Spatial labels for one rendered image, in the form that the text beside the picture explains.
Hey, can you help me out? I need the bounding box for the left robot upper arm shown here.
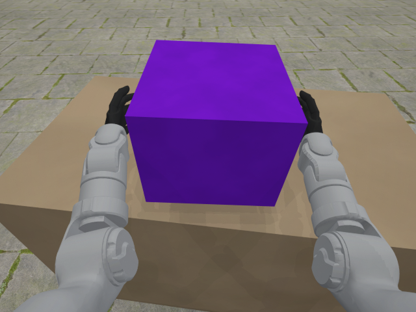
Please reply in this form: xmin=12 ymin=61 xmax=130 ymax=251
xmin=13 ymin=226 xmax=138 ymax=312

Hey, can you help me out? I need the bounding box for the carton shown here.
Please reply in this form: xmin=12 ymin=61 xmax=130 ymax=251
xmin=125 ymin=40 xmax=308 ymax=207

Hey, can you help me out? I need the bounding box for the pedestal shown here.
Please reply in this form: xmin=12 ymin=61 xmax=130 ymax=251
xmin=0 ymin=76 xmax=416 ymax=312

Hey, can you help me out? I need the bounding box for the right robot forearm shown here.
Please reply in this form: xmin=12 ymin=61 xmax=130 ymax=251
xmin=298 ymin=133 xmax=400 ymax=282

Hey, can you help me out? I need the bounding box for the left robot forearm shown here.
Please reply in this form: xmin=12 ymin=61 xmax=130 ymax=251
xmin=55 ymin=123 xmax=129 ymax=284

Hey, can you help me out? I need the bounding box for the right robot upper arm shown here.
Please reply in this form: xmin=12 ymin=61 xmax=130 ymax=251
xmin=311 ymin=231 xmax=416 ymax=312

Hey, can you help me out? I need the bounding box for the left robot hand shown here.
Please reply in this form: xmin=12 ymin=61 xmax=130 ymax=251
xmin=105 ymin=86 xmax=134 ymax=134

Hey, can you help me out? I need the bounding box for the right robot hand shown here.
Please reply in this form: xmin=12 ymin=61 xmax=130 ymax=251
xmin=297 ymin=90 xmax=323 ymax=138

